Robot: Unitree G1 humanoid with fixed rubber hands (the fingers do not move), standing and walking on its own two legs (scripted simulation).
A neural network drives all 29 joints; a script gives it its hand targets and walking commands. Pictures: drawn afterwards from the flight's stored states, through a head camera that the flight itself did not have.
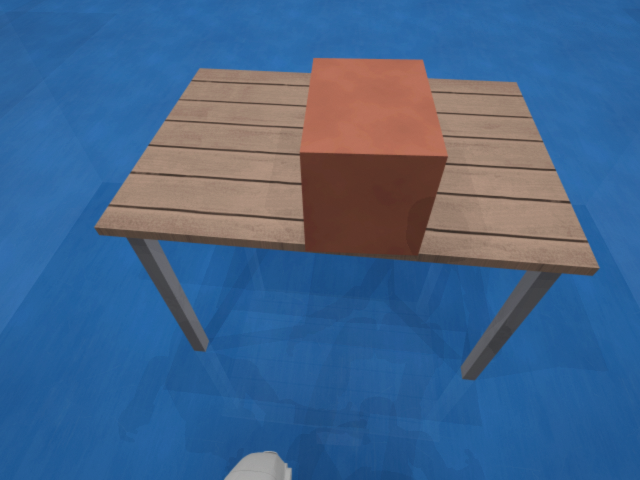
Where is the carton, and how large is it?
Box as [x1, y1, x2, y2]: [300, 58, 447, 255]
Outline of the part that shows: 313,58 300,147 305,250 417,255 447,157 422,60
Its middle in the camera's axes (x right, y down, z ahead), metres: +0.09 -0.16 +0.75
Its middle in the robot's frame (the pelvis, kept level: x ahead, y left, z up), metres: +0.67 -0.04 +0.00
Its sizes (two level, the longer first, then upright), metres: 0.307 0.217 0.236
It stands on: a table, 0.66 m high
